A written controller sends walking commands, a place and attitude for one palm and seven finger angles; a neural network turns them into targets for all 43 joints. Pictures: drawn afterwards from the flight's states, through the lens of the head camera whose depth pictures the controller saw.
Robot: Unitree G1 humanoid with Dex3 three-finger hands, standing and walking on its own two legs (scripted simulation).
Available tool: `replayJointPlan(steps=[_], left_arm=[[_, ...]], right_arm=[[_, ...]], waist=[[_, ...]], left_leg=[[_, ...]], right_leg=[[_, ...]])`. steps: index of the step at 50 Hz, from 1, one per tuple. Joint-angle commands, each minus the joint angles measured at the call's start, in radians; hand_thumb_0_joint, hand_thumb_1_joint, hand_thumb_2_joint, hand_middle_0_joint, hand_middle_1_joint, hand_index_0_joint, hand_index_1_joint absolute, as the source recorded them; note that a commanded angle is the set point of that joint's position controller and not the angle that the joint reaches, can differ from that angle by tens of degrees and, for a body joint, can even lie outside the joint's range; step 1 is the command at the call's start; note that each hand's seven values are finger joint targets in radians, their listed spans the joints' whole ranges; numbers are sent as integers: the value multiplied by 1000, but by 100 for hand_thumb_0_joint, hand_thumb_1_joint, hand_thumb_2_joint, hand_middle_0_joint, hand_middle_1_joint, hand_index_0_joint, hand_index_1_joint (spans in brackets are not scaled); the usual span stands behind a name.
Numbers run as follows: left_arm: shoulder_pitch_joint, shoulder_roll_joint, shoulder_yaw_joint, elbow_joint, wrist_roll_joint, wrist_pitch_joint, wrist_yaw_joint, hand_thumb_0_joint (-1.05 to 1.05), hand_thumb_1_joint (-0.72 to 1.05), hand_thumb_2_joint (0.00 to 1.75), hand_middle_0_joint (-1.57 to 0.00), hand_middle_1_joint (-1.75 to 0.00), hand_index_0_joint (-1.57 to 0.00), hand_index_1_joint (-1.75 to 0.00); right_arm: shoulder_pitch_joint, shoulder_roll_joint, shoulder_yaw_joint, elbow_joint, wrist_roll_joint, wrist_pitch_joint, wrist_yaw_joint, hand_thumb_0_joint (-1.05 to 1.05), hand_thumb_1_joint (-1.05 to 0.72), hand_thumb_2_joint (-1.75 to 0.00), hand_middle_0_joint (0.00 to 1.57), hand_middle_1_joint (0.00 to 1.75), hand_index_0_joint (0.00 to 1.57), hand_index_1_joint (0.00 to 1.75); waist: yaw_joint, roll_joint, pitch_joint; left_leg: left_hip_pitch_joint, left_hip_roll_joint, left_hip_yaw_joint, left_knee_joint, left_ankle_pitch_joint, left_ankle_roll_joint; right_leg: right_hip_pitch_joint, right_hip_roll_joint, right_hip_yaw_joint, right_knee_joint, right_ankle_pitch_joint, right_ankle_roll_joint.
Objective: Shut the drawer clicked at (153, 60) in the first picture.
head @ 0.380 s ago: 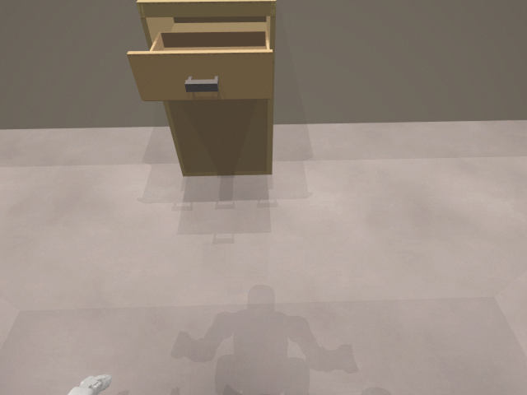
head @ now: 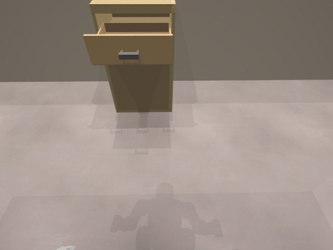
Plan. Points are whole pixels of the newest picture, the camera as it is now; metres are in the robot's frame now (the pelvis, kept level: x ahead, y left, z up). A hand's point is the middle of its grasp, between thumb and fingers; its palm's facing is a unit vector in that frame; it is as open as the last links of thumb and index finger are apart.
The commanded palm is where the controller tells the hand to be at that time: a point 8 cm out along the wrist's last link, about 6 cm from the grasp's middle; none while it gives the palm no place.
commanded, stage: stand and wait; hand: left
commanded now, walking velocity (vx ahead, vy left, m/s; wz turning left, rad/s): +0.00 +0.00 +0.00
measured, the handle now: (129, 53) +1.01 +0.26 -0.04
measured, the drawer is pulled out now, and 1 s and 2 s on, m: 0.29 0.29 0.29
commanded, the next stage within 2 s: look at it before walking up in 0.44 s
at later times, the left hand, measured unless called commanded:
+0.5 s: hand out of the picture +0.06 +0.25 -0.15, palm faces -0.03 -0.94 -0.33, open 7.4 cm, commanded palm none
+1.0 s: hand out of the picture +0.06 +0.25 -0.15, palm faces -0.04 -0.95 -0.32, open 7.4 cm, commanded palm none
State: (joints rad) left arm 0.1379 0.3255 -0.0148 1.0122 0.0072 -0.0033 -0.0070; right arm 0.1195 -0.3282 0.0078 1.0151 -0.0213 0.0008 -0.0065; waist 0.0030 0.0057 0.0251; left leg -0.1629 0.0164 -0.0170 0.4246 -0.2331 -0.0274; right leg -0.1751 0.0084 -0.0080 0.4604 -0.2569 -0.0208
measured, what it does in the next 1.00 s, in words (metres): stands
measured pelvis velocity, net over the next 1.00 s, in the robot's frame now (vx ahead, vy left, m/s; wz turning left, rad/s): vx -0.01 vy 0.01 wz -0.01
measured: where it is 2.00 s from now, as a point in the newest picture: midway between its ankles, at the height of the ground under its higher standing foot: outside the picture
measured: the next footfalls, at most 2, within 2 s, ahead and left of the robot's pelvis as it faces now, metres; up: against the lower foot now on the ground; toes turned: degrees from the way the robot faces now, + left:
right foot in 1.88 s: +0.35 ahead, -0.11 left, +0.00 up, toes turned -13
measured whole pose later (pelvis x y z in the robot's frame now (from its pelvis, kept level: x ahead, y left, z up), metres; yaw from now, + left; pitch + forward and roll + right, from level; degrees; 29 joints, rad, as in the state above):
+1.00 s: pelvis -0.01 +0.01 +0.00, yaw -1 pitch -2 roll +0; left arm 0.16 0.33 -0.01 1.09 0.01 -0.01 0.00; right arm 0.15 -0.32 0.01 1.11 -0.01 -0.01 0.00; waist 0.00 -0.01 0.03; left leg -0.15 0.01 0.00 0.37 -0.19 -0.01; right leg -0.16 0.00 0.01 0.38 -0.19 0.00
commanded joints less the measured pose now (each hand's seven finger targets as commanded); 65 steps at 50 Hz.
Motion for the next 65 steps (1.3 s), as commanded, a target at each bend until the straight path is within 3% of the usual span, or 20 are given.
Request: replayJointPlan(steps=[1, 15, 27, 31, 38, 58, 59, 60, 62, 65], left_arm=[[-54, 221, 53, -61, 3, -23, 18, 0, 90, 90, -20, -30, -20, -30], [-29, 220, 49, -2, 1, -26, 19, 0, 90, 90, -20, -30, -20, -30], [-32, 214, 48, 3, 4, -24, 18, 0, 90, 90, -20, -30, -20, -30], [-30, 213, 48, 3, 3, -27, 19, 0, 90, 90, -20, -30, -20, -30], [-27, 209, 46, 8, 4, -24, 18, 0, 90, 90, -20, -30, -20, -30], [-12, 204, 43, 19, 4, -27, 20, 0, 90, 90, -20, -30, -20, -30], [29, 120, 26, 40, 2, -18, 23, 0, 90, 90, -20, -30, -20, -30], [63, 84, 18, 53, 5, -7, 23, 0, 90, 90, -20, -30, -20, -30], [96, 93, 25, 57, 12, 3, 15, 0, 90, 90, -20, -30, -20, -30], [135, 108, 42, 47, 16, 5, 5, 0, 90, 90, -20, -30, -20, -30]], right_arm=[[-45, -194, -46, -57, 6, -28, -9, 0, -90, -90, 20, 30, 20, 30], [-18, -198, -41, 5, 9, -31, -9, 0, -90, -90, 20, 30, 20, 30], [-11, -196, -40, 21, 9, -30, -6, 0, -90, -90, 20, 30, 20, 30], [-8, -194, -41, 23, 10, -32, -6, 0, -90, -90, 20, 30, 20, 30], [-14, -194, -40, 26, 10, -33, -6, 0, -90, -90, 20, 30, 20, 30], [-17, -196, -40, 34, 12, -34, -6, 0, -90, -90, 20, 30, 20, 30], [12, -111, -21, 53, 7, -27, -3, 0, -90, -90, 20, 30, 20, 30], [53, -70, -11, 66, 4, -17, 0, 0, -90, -90, 20, 30, 20, 30], [79, -67, -17, 69, -2, -8, 4, 0, -90, -90, 20, 30, 20, 30], [95, -59, -25, 52, -7, -7, 8, 0, -90, -90, 20, 30, 20, 30]], waist=[[-5, -14, -66], [-2, -16, -54], [-3, -14, -24], [-5, -16, -49], [-1, 0, -26], [-3, 1, -50], [-2, -1, -65], [-2, -6, -60], [2, -37, 4], [11, -83, 102]], left_leg=[[19, 87, -66, -57, 151, 51], [17, 96, -71, -85, 144, 47], [2, 97, -78, -108, 91, 47], [18, 100, -78, -105, 119, 47], [6, 100, -84, -120, 104, 48], [37, 107, -83, -125, 153, 50], [40, 102, -67, -115, 105, 39], [25, 90, -54, -102, -1, 34], [-44, 69, -48, -86, -238, 44], [-153, 38, -21, -11, -327, 48]], right_leg=[[3, -122, 121, -110, 150, -22], [20, -125, 130, -139, 144, -21], [-9, -120, 137, -167, 49, -15], [6, -121, 133, -162, 88, -15], [-2, -118, 131, -163, 77, -11], [21, -121, 120, -156, 147, -7], [25, -120, 114, -158, 87, 5], [20, -113, 112, -149, -38, 8], [-26, -110, 143, -166, -263, -8], [-71, -126, 208, -191, -399, -43]])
